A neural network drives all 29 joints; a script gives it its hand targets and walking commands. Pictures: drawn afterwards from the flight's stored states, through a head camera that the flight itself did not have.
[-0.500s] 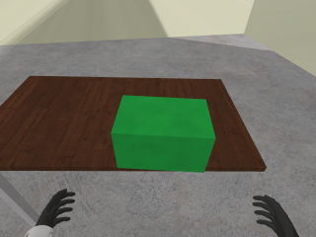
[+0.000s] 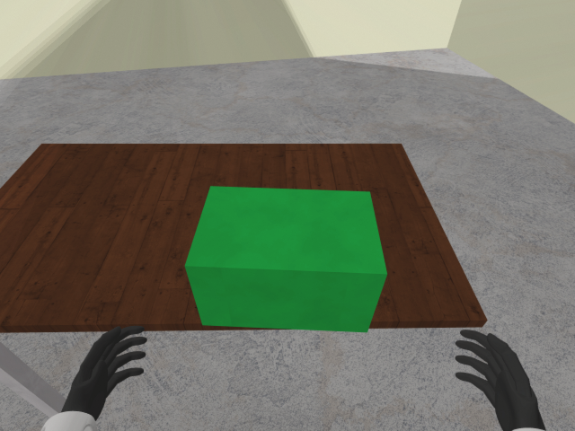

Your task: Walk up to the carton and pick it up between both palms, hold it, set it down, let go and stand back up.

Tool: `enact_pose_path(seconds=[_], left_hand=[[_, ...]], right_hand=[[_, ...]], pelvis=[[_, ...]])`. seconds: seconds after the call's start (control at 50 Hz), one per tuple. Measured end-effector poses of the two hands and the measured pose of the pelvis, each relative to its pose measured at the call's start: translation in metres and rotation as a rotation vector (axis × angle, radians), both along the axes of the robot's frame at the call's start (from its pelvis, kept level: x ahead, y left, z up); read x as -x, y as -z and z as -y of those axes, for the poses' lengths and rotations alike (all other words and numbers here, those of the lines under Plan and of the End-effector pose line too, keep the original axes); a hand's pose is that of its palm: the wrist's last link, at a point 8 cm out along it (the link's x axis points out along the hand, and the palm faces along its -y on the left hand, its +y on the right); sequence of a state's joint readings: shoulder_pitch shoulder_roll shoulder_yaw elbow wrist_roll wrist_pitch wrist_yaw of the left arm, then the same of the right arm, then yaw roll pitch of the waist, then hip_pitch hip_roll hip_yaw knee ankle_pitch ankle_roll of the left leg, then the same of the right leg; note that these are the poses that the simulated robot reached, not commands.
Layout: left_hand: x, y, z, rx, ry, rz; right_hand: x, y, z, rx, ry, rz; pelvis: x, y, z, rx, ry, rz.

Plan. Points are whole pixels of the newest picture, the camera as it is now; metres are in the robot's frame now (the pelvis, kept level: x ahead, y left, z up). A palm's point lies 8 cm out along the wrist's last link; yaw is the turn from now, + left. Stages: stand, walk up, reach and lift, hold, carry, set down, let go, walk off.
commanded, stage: reach and lift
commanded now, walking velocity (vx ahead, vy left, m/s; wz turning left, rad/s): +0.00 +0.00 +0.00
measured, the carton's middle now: (287, 257) +0.42 +0.00 +0.01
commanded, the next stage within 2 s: none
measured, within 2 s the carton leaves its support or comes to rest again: neither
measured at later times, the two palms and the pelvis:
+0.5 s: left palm (99, 329) +0.25 +0.24 +0.08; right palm (485, 334) +0.23 -0.22 +0.09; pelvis +0.00 +0.00 +0.00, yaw +0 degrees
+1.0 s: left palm (109, 265) +0.32 +0.24 +0.12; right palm (458, 276) +0.30 -0.21 +0.11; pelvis +0.00 +0.00 +0.00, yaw +0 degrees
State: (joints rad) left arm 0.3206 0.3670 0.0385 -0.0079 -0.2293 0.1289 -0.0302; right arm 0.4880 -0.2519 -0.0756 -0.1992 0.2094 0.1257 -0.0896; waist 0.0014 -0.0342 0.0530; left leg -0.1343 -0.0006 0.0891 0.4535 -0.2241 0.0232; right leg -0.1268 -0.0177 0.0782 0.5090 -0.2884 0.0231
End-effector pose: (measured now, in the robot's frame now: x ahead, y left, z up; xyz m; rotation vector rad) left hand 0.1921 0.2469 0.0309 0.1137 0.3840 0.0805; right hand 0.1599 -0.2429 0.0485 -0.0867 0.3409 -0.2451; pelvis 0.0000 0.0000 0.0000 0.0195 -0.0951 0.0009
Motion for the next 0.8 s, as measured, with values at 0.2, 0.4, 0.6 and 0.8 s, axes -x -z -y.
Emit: enact_pose_path(seconds=[0.2,0.4,0.6,0.8], left_hand=[[-0.007,-0.015,0.002,0.003,0.034,0.056],[-0.035,-0.037,0.005,0.014,0.065,0.092],[-0.076,-0.064,0.013,0.023,0.112,0.129],[-0.106,-0.074,0.011,0.032,0.097,0.118]], right_hand=[[-0.016,-0.016,-0.007,-0.025,-0.008,0.059],[-0.050,-0.032,-0.015,-0.048,-0.034,0.085],[-0.083,-0.055,-0.024,-0.058,-0.055,0.143],[-0.114,-0.063,-0.030,-0.071,-0.076,0.161]], pelvis=[[-0.002,0.000,-0.001,0.002,0.000,-0.004],[-0.001,0.000,-0.001,0.002,0.000,-0.004],[-0.002,0.000,-0.001,0.002,0.000,-0.005],[-0.003,0.000,-0.002,0.002,0.001,-0.007]])
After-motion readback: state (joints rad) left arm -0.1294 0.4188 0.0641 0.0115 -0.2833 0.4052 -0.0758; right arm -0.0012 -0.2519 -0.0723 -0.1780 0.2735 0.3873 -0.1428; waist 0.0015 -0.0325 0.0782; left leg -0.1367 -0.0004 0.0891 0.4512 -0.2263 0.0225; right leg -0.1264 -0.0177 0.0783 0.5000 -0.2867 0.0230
